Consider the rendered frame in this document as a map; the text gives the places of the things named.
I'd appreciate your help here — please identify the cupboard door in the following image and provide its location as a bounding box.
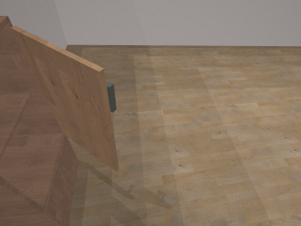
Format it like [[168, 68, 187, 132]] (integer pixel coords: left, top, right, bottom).
[[10, 25, 119, 172]]

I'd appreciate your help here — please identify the handle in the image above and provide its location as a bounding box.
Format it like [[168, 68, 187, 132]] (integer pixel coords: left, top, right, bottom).
[[106, 82, 117, 113]]

